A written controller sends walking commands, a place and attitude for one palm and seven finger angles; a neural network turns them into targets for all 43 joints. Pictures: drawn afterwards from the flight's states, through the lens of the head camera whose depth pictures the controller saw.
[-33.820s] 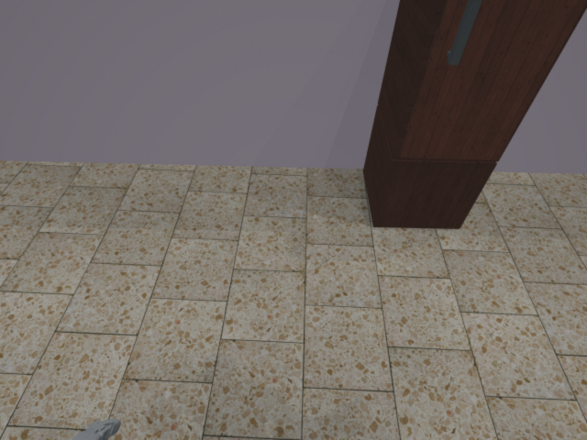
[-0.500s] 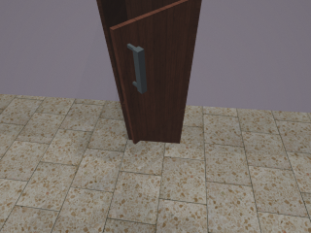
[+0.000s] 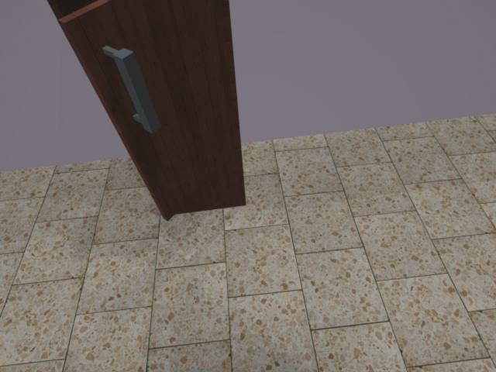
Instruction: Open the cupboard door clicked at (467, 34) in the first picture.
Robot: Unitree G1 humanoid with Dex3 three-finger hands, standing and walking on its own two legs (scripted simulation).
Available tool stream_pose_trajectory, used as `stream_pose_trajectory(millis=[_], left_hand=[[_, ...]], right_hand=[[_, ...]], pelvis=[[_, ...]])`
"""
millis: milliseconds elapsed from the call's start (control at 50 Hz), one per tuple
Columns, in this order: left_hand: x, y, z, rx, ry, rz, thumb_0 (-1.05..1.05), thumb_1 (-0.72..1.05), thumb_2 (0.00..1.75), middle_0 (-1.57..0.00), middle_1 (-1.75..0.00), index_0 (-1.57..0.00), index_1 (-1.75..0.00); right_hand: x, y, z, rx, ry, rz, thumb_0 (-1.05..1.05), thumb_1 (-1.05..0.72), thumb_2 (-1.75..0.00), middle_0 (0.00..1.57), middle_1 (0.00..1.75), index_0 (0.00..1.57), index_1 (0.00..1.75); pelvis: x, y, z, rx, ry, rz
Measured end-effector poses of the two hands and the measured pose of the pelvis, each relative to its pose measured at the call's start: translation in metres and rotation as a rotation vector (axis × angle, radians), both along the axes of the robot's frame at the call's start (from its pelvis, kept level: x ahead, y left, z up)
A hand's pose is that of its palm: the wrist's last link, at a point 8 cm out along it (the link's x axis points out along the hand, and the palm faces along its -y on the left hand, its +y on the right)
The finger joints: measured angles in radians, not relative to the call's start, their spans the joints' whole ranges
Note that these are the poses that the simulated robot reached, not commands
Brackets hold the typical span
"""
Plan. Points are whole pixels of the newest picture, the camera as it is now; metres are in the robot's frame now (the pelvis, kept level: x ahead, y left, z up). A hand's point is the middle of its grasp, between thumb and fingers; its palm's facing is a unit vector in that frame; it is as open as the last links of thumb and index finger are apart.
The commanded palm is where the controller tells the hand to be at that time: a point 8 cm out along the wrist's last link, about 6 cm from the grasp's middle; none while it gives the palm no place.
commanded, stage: walk to a spot facing it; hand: left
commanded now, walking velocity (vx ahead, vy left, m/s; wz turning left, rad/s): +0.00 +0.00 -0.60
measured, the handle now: (132, 91) +0.55 +0.26 +0.13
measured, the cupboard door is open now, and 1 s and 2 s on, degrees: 48 48 48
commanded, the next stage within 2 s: none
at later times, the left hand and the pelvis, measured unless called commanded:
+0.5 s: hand (149, 361) +0.15 +0.20 -0.15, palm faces -0.22 -0.95 -0.22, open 7.4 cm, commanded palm none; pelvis +0.00 +0.01 +0.02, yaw -17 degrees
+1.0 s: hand (201, 334) +0.20 +0.12 -0.16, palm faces -0.57 -0.80 -0.20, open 7.4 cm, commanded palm none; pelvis +0.02 -0.01 +0.01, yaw -37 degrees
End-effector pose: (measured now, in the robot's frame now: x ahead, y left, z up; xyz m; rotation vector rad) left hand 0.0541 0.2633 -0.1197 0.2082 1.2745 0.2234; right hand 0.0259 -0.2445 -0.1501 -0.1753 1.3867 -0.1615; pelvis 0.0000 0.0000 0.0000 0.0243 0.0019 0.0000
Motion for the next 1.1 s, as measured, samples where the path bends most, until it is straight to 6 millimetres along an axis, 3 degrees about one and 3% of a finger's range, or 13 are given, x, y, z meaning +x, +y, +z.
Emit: stream_pose_trajectory(millis=[60,160,240,320,380,480,580,640,700,780,900,980,1100], left_hand=[[0.000,-0.007,0.002,0.014,0.026,-0.028,0.00,0.91,0.90,-0.21,-0.30,-0.20,-0.30],[0.001,-0.014,0.006,0.006,0.082,-0.093,0.01,0.91,0.90,-0.21,-0.30,-0.20,-0.30],[0.011,-0.012,0.004,-0.011,0.087,-0.139,0.01,0.90,0.90,-0.21,-0.30,-0.20,-0.30],[0.030,-0.004,-0.008,-0.037,0.067,-0.179,0.01,0.90,0.90,-0.21,-0.30,-0.20,-0.30],[0.052,0.000,-0.013,-0.054,0.033,-0.210,0.01,0.90,0.90,-0.21,-0.30,-0.20,-0.30],[0.089,-0.009,0.000,-0.063,-0.041,-0.277,0.01,0.91,0.90,-0.20,-0.30,-0.20,-0.30],[0.116,-0.035,0.009,-0.046,-0.063,-0.387,0.01,0.91,0.90,-0.20,-0.30,-0.20,-0.30],[0.128,-0.053,0.004,-0.013,-0.080,-0.462,0.01,0.91,0.90,-0.20,-0.30,-0.20,-0.30],[0.129,-0.067,0.006,0.007,-0.054,-0.504,0.01,0.91,0.90,-0.20,-0.30,-0.20,-0.30],[0.128,-0.080,0.009,0.010,-0.005,-0.548,0.01,0.91,0.90,-0.20,-0.30,-0.20,-0.30],[0.138,-0.091,-0.001,-0.028,0.039,-0.613,0.01,0.90,0.90,-0.21,-0.30,-0.20,-0.30],[0.160,-0.098,-0.014,-0.068,0.046,-0.648,0.01,0.90,0.90,-0.21,-0.30,-0.20,-0.30],[0.210,-0.140,0.003,-0.116,-0.014,-0.740,0.01,0.91,0.90,-0.20,-0.30,-0.20,-0.30]], right_hand=[[0.010,-0.013,0.003,-0.009,-0.033,-0.038,0.00,-0.90,-0.90,0.20,0.30,0.20,0.30],[0.039,-0.022,0.027,-0.039,-0.158,-0.084,0.00,-0.91,-0.90,0.20,0.30,0.20,0.29],[0.057,-0.021,0.043,-0.063,-0.249,-0.113,0.00,-0.91,-0.90,0.19,0.30,0.20,0.29],[0.060,-0.014,0.050,-0.101,-0.316,-0.139,0.00,-0.91,-0.90,0.20,0.30,0.20,0.29],[0.044,-0.008,0.050,-0.127,-0.299,-0.139,0.00,-0.90,-0.90,0.20,0.30,0.20,0.30],[-0.001,-0.004,0.052,-0.120,-0.201,-0.174,0.00,-0.90,-0.90,0.20,0.30,0.20,0.30],[-0.046,-0.014,0.039,-0.096,-0.145,-0.282,0.00,-0.90,-0.90,0.20,0.30,0.20,0.30],[-0.072,-0.029,0.020,-0.082,-0.130,-0.364,0.00,-0.90,-0.90,0.20,0.30,0.20,0.30],[-0.091,-0.039,0.016,-0.087,-0.092,-0.431,0.00,-0.90,-0.90,0.20,0.30,0.20,0.30],[-0.099,-0.043,0.030,-0.101,-0.093,-0.490,0.00,-0.91,-0.90,0.20,0.30,0.20,0.29],[-0.092,-0.036,0.044,-0.130,-0.148,-0.556,0.00,-0.91,-0.90,0.19,0.30,0.19,0.29],[-0.093,-0.022,0.042,-0.166,-0.177,-0.578,0.00,-0.91,-0.90,0.20,0.30,0.20,0.30],[-0.125,0.011,0.052,-0.116,-0.078,-0.658,0.00,-0.90,-0.90,0.20,0.30,0.20,0.30]], pelvis=[[-0.004,-0.005,0.003,-0.009,-0.002,-0.032],[-0.006,-0.005,0.015,0.006,0.021,-0.113],[-0.005,0.002,0.018,0.007,0.029,-0.170],[-0.002,0.016,0.011,-0.019,0.036,-0.217],[-0.004,0.020,0.009,-0.028,0.021,-0.236],[-0.005,0.015,0.018,-0.049,0.022,-0.282],[-0.005,0.003,0.015,-0.049,0.027,-0.359],[-0.005,-0.012,0.001,-0.012,0.032,-0.409],[-0.007,-0.014,0.002,-0.018,0.028,-0.450],[-0.004,-0.016,0.013,0.005,0.031,-0.506],[0.006,-0.011,0.016,0.007,0.035,-0.585],[0.021,-0.005,0.007,-0.029,0.050,-0.624],[0.038,-0.023,0.022,-0.036,0.052,-0.699]])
